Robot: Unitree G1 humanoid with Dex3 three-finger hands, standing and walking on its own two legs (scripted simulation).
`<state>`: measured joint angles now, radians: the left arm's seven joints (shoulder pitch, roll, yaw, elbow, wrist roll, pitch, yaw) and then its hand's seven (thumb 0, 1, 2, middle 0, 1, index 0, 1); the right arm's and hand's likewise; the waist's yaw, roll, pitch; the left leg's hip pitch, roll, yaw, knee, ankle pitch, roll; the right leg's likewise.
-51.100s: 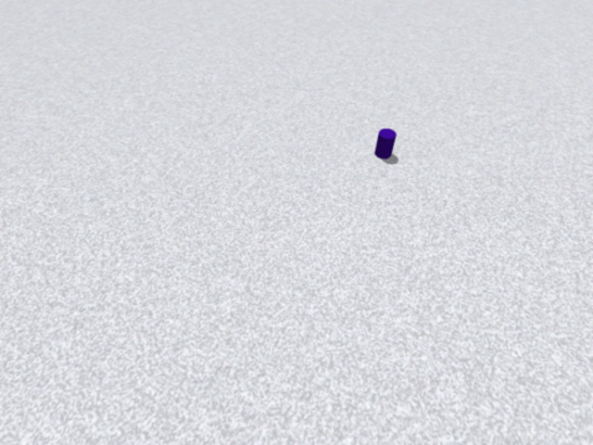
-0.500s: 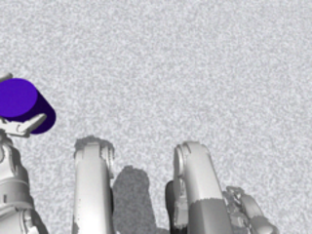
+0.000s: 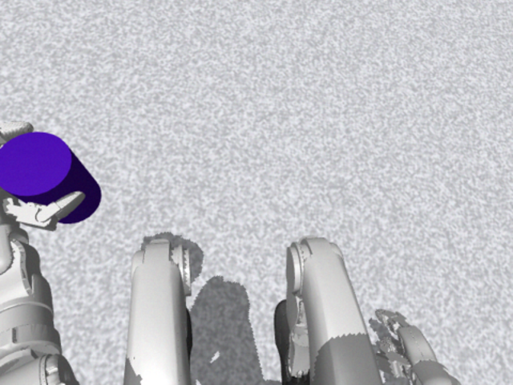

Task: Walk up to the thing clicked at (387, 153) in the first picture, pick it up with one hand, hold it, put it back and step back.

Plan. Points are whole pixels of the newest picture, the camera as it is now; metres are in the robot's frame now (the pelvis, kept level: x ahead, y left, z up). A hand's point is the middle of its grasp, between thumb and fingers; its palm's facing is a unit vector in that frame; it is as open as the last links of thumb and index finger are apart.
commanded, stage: lift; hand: left
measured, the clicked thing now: (55, 182) +0.40 +0.29 -0.05
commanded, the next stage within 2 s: none
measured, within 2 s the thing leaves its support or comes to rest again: neither
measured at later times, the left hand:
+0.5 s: hand out of the picture +0.39 +0.27 +0.13, palm faces +0.37 -0.93 -0.05, open 11.9 cm
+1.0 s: hand out of the picture +0.39 +0.24 +0.28, palm faces +0.39 -0.92 -0.05, open 11.9 cm
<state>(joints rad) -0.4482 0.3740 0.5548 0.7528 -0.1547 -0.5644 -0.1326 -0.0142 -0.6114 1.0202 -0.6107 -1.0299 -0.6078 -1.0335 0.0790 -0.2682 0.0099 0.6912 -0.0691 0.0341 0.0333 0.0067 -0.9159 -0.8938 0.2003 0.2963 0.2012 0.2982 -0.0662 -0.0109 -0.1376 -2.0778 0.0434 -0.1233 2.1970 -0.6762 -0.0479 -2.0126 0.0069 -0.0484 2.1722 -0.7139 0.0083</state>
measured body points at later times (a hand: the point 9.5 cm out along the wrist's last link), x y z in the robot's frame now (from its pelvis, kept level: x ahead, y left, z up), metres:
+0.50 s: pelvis +0.02 +0.00 +0.12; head +0.19 +0.03 +0.54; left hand +0.36 +0.31 +0.14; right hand +0.20 -0.24 -0.01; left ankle +0.09 +0.14 -0.36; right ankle +0.09 -0.12 -0.36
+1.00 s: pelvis +0.05 +0.01 +0.25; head +0.15 +0.04 +0.69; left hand +0.36 +0.29 +0.28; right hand +0.22 -0.23 +0.14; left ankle +0.09 +0.14 -0.36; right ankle +0.09 -0.12 -0.36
